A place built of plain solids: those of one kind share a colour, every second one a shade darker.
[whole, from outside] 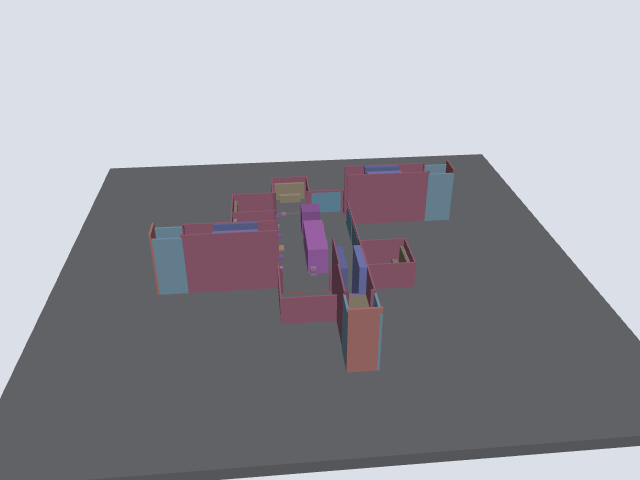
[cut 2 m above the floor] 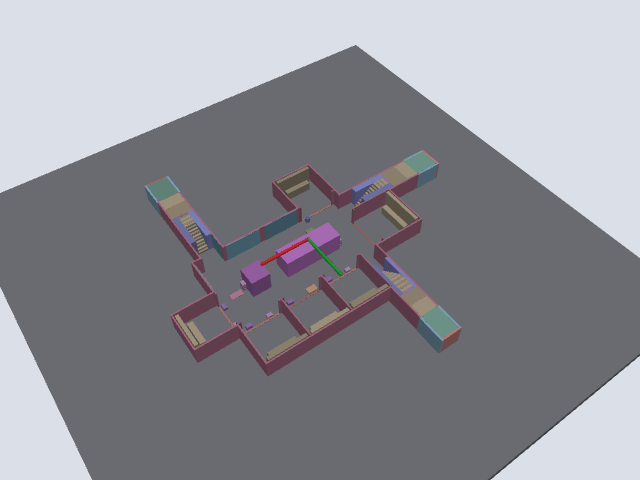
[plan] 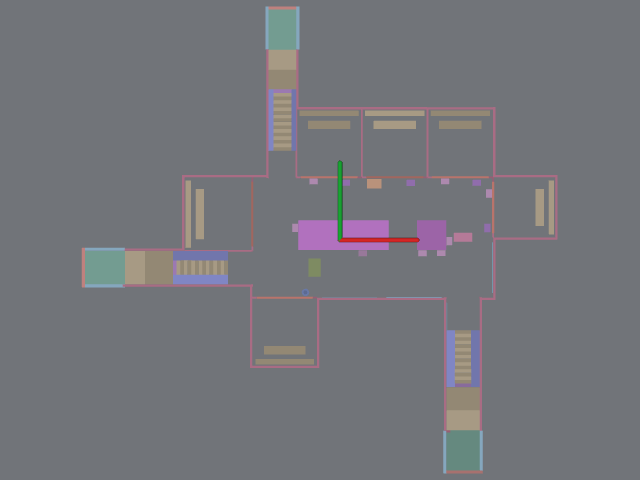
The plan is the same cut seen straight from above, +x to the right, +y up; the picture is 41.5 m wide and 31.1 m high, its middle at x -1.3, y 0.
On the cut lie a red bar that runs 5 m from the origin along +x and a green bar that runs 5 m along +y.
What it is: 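Cellar; 4 x 2 bays of 3.9 m, ceiling 2.7 m; aisles mid-bay 1.6 to 2.3 m broad; the basement stores of a Victorian covered market; boarded cages floor to ceiling, store rooms behind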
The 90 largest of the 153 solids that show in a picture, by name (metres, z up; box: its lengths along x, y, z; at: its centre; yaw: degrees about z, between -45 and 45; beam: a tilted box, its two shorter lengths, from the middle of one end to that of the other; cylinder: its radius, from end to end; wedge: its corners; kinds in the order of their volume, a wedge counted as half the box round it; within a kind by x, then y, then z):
{
 "piece_1": {"box": [1.3, 2.17, 3.04], "at": [-13.28, -1.79, 1.47]},
 "piece_2": {"box": [1.8, 2.17, 3.04], "at": [-11.73, -1.79, 1.47]},
 "piece_3": {"box": [0.24, 0.95, 2.84], "at": [-10.47, -1.79, 1.37]},
 "piece_4": {"box": [0.24, 0.95, 2.64], "at": [-10.23, -1.79, 1.27]},
 "piece_5": {"box": [0.24, 0.95, 2.44], "at": [-10.0, -1.79, 1.17]},
 "piece_6": {"box": [0.35, 4.37, 2.05], "at": [-9.84, 1.68, 0.97]},
 "piece_7": {"box": [0.24, 0.95, 2.25], "at": [-9.76, -1.79, 1.07]},
 "piece_8": {"box": [0.55, 3.27, 0.95], "at": [-9.09, 1.68, 0.42]},
 "piece_9": {"box": [1.19, 0.23, 1.83], "at": [-3.73, 7.77, 0.87]},
 "piece_10": {"box": [1.19, 0.23, 2.03], "at": [-3.73, 8.01, 0.97]},
 "piece_11": {"box": [1.19, 0.23, 2.23], "at": [-3.73, 8.24, 1.06]},
 "piece_12": {"box": [1.19, 0.23, 2.43], "at": [-3.73, 8.47, 1.16]},
 "piece_13": {"box": [1.19, 0.23, 2.63], "at": [-3.73, 8.71, 1.26]},
 "piece_14": {"box": [1.19, 0.23, 2.82], "at": [-3.73, 8.94, 1.36]},
 "piece_15": {"box": [1.19, 0.23, 3.02], "at": [-3.73, 9.18, 1.46]},
 "piece_16": {"box": [1.19, 0.23, 3.22], "at": [-3.73, 9.41, 1.56]},
 "piece_17": {"box": [1.8, 1.27, 3.42], "at": [-3.73, 10.4, 1.66]},
 "piece_18": {"box": [1.8, 1.3, 3.42], "at": [-3.73, 11.68, 1.66]},
 "piece_19": {"box": [3.79, 0.35, 2.05], "at": [-3.59, -7.89, 0.97]},
 "piece_20": {"box": [2.69, 0.55, 0.95], "at": [-3.59, -7.14, 0.42]},
 "piece_21": {"box": [2.75, 0.55, 0.95], "at": [-0.71, 7.46, 0.42]},
 "piece_22": {"box": [3.85, 0.35, 2.05], "at": [-0.71, 8.21, 0.97]},
 "piece_23": {"box": [2.75, 0.55, 0.95], "at": [3.54, 7.46, 0.42]},
 "piece_24": {"box": [3.85, 0.35, 2.05], "at": [3.54, 8.21, 0.97]},
 "piece_25": {"box": [2.75, 0.55, 0.95], "at": [7.79, 7.46, 0.42]},
 "piece_26": {"box": [3.85, 0.35, 2.05], "at": [7.79, 8.21, 0.97]},
 "piece_27": {"box": [2.16, 1.3, 3.24], "at": [7.97, -11.68, 1.57]},
 "piece_28": {"box": [2.16, 1.5, 3.24], "at": [7.97, -10.28, 1.57]},
 "piece_29": {"box": [1.07, 0.23, 3.04], "at": [7.97, -9.19, 1.47]},
 "piece_30": {"box": [1.07, 0.23, 2.84], "at": [7.97, -8.96, 1.37]},
 "piece_31": {"box": [1.07, 0.23, 2.64], "at": [7.97, -8.72, 1.27]},
 "piece_32": {"box": [1.07, 0.23, 2.44], "at": [7.97, -8.49, 1.17]},
 "piece_33": {"box": [1.07, 0.23, 2.24], "at": [7.97, -8.26, 1.07]},
 "piece_34": {"box": [1.07, 0.23, 2.04], "at": [7.97, -8.03, 0.97]},
 "piece_35": {"box": [0.55, 2.4, 0.95], "at": [12.94, 2.11, 0.42]},
 "piece_36": {"box": [0.35, 3.5, 2.05], "at": [13.69, 2.11, 0.97]},
 "wall_1": {"box": [1.49, 0.15, 5.7], "at": [-13.34, -2.95, 2.8]},
 "wall_2": {"box": [1.49, 0.15, 5.7], "at": [-13.34, -0.63, 2.8]},
 "wall_3": {"box": [2.59, 0.15, 5.7], "at": [-11.38, -0.63, 2.8]},
 "wall_4": {"box": [0.15, 4.89, 2.71], "at": [-10.16, 1.77, 1.3]},
 "wall_5": {"box": [7.03, 0.15, 5.7], "at": [-9.16, -2.95, 2.8]},
 "wall_6": {"box": [4.55, 0.15, 2.71], "at": [-7.96, 4.14, 1.3]},
 "wall_7": {"box": [4.4, 0.12, 5.7], "at": [-7.88, -0.7, 2.8]},
 "wall_8": {"box": [0.15, 4.55, 2.71], "at": [-5.76, -6.01, 1.3]},
 "wall_9": {"box": [0.15, 7.05, 6.08], "at": [-4.71, 7.54, 2.99]},
 "wall_10": {"box": [0.15, 1.49, 6.08], "at": [-4.71, 11.73, 2.99]},
 "wall_11": {"box": [4.49, 0.15, 2.71], "at": [-3.59, -8.21, 1.3]},
 "wall_12": {"box": [0.12, 4.4, 6.08], "at": [-2.83, 6.26, 2.99]},
 "wall_13": {"box": [0.15, 2.61, 6.08], "at": [-2.76, 9.77, 2.99]},
 "wall_14": {"box": [0.15, 1.49, 6.08], "at": [-2.76, 11.73, 2.99]},
 "wall_15": {"box": [0.15, 4.52, 2.71], "at": [-1.42, -6.03, 1.3]},
 "wall_16": {"box": [4.22, 0.15, 2.71], "at": [-0.69, 8.54, 1.3]},
 "wall_17": {"box": [0.12, 4.4, 2.71], "at": [1.42, 6.26, 1.3]},
 "wall_18": {"box": [8.38, 0.15, 2.71], "at": [2.7, -3.81, 1.3]},
 "wall_19": {"box": [4.25, 0.15, 2.71], "at": [3.54, 8.54, 1.3]},
 "wall_20": {"box": [0.12, 4.4, 2.71], "at": [5.67, 6.26, 1.3]},
 "wall_21": {"box": [0.15, 1.49, 5.9], "at": [6.81, -11.73, 2.9]},
 "wall_22": {"box": [0.15, 7.37, 5.9], "at": [6.81, -7.38, 2.9]},
 "wall_23": {"box": [4.4, 0.15, 2.71], "at": [7.87, 8.54, 1.3]},
 "wall_24": {"box": [0.15, 1.49, 5.9], "at": [9.12, -11.73, 2.9]},
 "wall_25": {"box": [0.15, 7.37, 5.9], "at": [9.12, -7.38, 2.9]},
 "wall_26": {"box": [0.15, 4.05, 2.71], "at": [9.99, -1.86, 1.3]},
 "wall_27": {"box": [0.15, 4.55, 2.71], "at": [9.99, 6.34, 1.3]},
 "wall_28": {"box": [4.17, 0.15, 2.71], "at": [12.0, 4.14, 1.3]},
 "wall_29": {"box": [4.14, 0.15, 2.71], "at": [12.02, 0.09, 1.3]},
 "wall_30": {"box": [0.15, 4.2, 2.71], "at": [14.01, 2.11, 1.3]},
 "cheek_1": {"box": [3.57, 0.62, 5.7], "at": [-9.04, -2.56, 2.8]},
 "cheek_2": {"box": [3.57, 0.62, 5.7], "at": [-9.04, -1.01, 2.8]},
 "cheek_3": {"box": [0.32, 3.98, 6.08], "at": [-4.48, 7.77, 2.99]},
 "cheek_4": {"box": [0.32, 3.98, 6.08], "at": [-2.99, 7.77, 2.99]},
 "cheek_5": {"box": [0.55, 3.69, 5.9], "at": [7.17, -7.69, 2.9]},
 "cheek_6": {"box": [0.55, 3.69, 5.9], "at": [8.77, -7.69, 2.9]},
 "street_1": {"box": [2.6, 2.17, 3.04], "at": [-15.23, -1.79, 1.47]},
 "street_2": {"box": [1.8, 2.6, 3.42], "at": [-3.73, 13.63, 1.66]},
 "street_3": {"box": [2.16, 2.6, 3.24], "at": [7.97, -13.63, 1.57]},
 "cage_1": {"box": [5.86, 1.93, 2.71], "at": [0.22, 0.31, 1.3]},
 "cage_2": {"box": [1.9, 1.93, 2.71], "at": [5.93, 0.31, 1.3]},
 "wing_1": {"box": [2.78, 0.2, 5.44], "at": [-15.34, -2.97, 2.67]},
 "wing_2": {"box": [2.78, 0.2, 5.44], "at": [-15.34, -0.6, 2.67]},
 "wing_3": {"box": [0.2, 2.78, 5.82], "at": [-4.74, 13.74, 2.86]},
 "wing_4": {"box": [0.2, 2.78, 5.82], "at": [-2.73, 13.74, 2.86]},
 "wing_5": {"box": [0.2, 2.78, 5.64], "at": [6.79, -13.74, 2.77]},
 "wing_6": {"box": [0.2, 2.78, 5.64], "at": [9.14, -13.74, 2.77]},
 "opp_1": {"box": [0.2, 2.57, 5.94], "at": [-16.63, -1.79, 2.92]},
 "opp_2": {"box": [2.2, 0.2, 6.32], "at": [-3.73, 15.03, 3.11]},
 "opp_3": {"box": [2.56, 0.2, 6.14], "at": [7.97, -15.03, 3.02]},
 "top_1": {"box": [0.24, 0.95, 3.04], "at": [-10.71, -1.79, 1.47]},
 "top_2": {"box": [1.19, 0.23, 3.42], "at": [-3.73, 9.65, 1.66]},
 "top_3": {"box": [1.07, 0.23, 3.24], "at": [7.97, -9.42, 1.57]},
 "front_1": {"box": [0.05, 3.8, 2.5], "at": [6.92, -5.94, 1.2]}
}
